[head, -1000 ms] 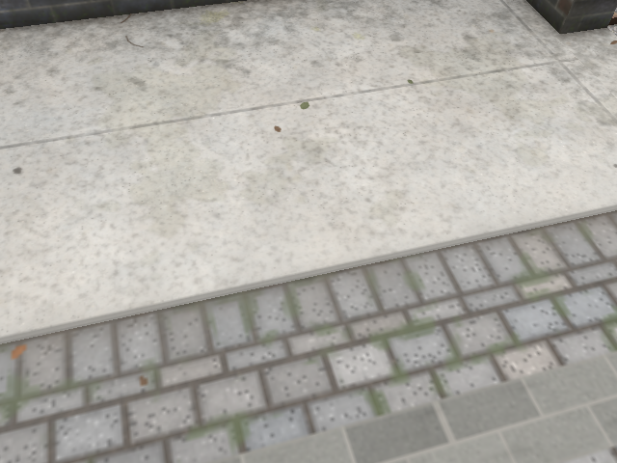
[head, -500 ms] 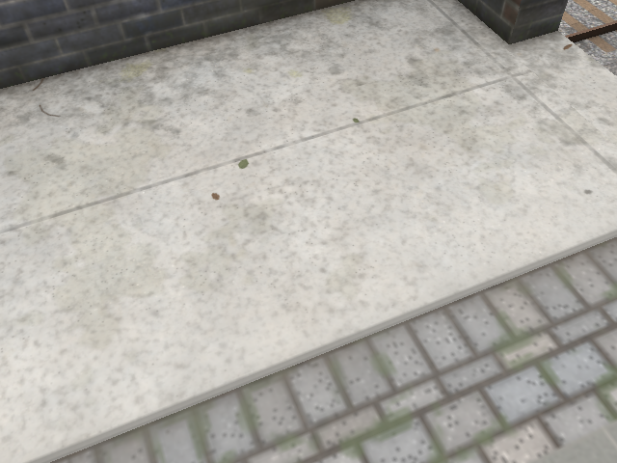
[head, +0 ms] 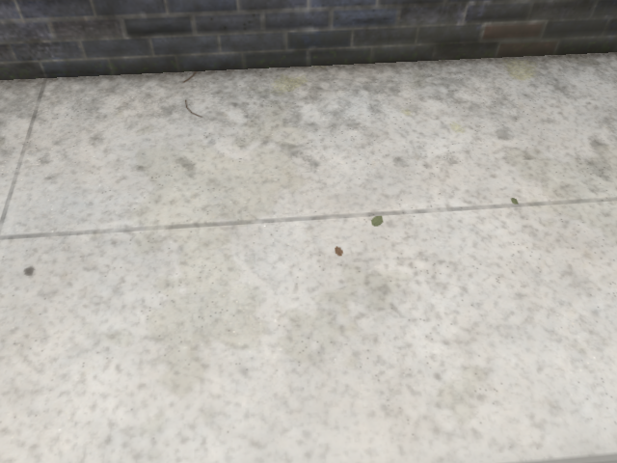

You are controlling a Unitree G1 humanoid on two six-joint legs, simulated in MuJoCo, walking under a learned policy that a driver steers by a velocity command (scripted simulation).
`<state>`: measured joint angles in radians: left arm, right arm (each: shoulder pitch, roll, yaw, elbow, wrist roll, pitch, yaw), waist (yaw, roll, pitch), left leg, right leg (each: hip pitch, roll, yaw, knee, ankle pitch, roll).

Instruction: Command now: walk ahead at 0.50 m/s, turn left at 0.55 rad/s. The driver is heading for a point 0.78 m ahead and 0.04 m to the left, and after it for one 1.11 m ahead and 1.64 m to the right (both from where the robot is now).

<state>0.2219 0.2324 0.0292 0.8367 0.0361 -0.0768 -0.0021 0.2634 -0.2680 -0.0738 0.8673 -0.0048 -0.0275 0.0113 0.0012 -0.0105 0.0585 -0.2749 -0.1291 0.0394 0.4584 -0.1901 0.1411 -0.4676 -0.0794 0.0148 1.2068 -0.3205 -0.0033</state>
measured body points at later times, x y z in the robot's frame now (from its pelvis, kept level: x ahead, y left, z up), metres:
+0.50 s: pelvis +0.28 -0.04 +0.00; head +0.31 -0.04 +0.45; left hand +0.35 +0.25 -0.10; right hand +0.41 -0.30 -0.13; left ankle +0.15 +0.04 -0.65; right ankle +0.36 -0.12 -0.73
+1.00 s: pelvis +0.50 +0.08 +0.01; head +0.52 +0.11 +0.46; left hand +0.42 +0.33 -0.14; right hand +0.71 -0.10 -0.10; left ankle +0.50 +0.16 -0.73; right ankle +0.48 -0.08 -0.65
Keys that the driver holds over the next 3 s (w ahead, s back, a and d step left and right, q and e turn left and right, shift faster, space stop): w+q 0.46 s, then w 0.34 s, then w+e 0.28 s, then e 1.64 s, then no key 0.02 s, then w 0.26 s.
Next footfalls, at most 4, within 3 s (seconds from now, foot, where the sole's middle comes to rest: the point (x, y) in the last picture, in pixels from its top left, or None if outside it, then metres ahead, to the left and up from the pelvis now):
0.36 right None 0.39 -0.11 -0.77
0.86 left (236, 426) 0.54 0.18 -0.77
1.34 right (285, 311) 0.82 0.08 -0.77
1.90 left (211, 325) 0.78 0.26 -0.77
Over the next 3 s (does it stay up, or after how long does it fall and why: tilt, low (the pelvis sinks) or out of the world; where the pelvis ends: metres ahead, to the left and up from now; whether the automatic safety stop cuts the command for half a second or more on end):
stays up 0.75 0.14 0.01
